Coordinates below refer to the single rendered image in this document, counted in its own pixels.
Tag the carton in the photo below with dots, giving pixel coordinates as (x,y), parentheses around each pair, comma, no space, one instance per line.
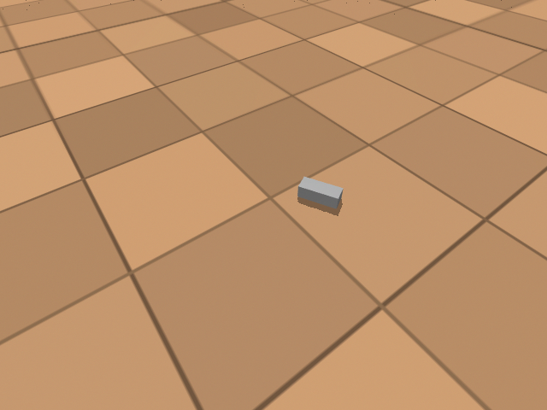
(320,192)

